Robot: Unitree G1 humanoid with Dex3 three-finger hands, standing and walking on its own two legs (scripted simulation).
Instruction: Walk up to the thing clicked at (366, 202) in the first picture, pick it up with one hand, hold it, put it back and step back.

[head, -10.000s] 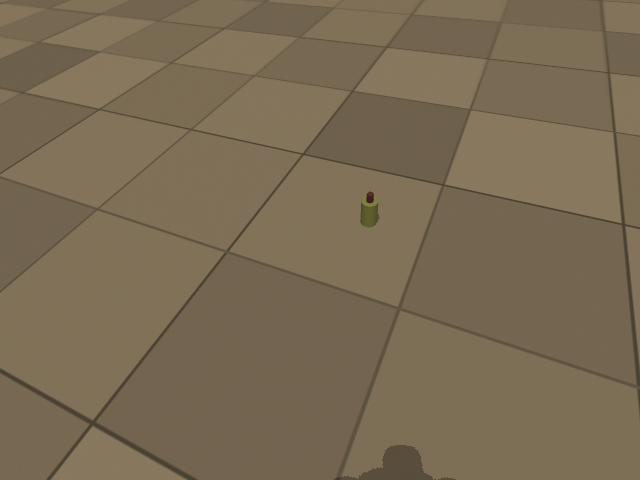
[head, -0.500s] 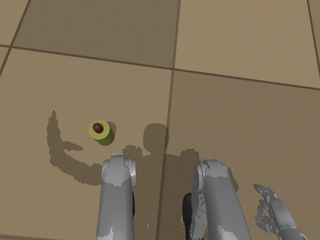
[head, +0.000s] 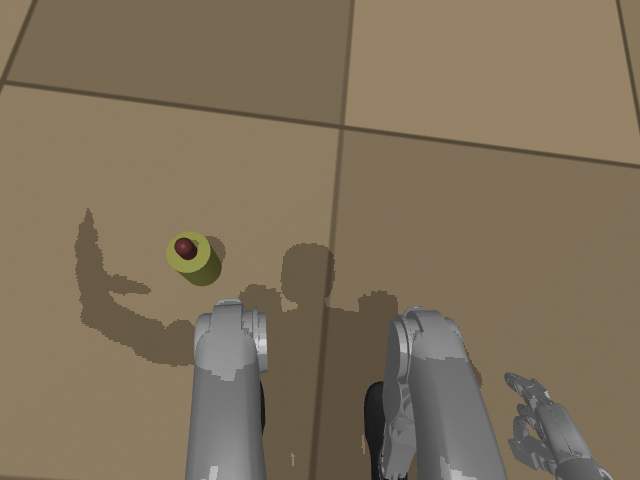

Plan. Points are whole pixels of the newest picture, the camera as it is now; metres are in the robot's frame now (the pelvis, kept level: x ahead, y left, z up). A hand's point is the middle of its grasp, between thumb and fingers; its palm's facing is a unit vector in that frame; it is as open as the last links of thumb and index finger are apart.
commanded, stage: go down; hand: left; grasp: from the side
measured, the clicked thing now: (193, 257) +0.43 +0.27 -0.31
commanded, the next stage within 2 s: approach in 0.44 s
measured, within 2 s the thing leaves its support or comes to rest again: neither
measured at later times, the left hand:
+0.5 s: hand out of the picture +0.32 +0.44 -0.01, palm faces +0.29 -0.95 -0.12, open 17.4 cm
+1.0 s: hand (68, 270) +0.36 +0.39 -0.16, palm faces +0.25 -0.97 +0.05, open 17.6 cm
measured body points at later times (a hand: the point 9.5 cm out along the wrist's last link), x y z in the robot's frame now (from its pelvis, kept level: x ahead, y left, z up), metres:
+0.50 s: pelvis +0.00 +0.00 -0.02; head +0.20 +0.07 +0.38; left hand +0.30 +0.49 +0.00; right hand +0.19 -0.27 -0.12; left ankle +0.09 +0.14 -0.36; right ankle +0.09 -0.12 -0.36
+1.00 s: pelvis +0.00 +0.00 -0.08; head +0.22 +0.11 +0.30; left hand +0.34 +0.44 -0.16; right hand +0.19 -0.26 -0.15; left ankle +0.09 +0.14 -0.36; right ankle +0.09 -0.12 -0.36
